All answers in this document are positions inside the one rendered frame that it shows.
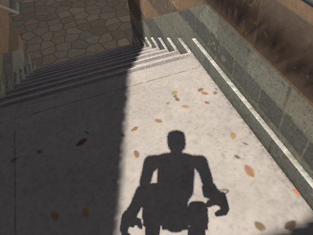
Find stairs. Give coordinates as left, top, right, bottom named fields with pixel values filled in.
left=0, top=43, right=181, bottom=104

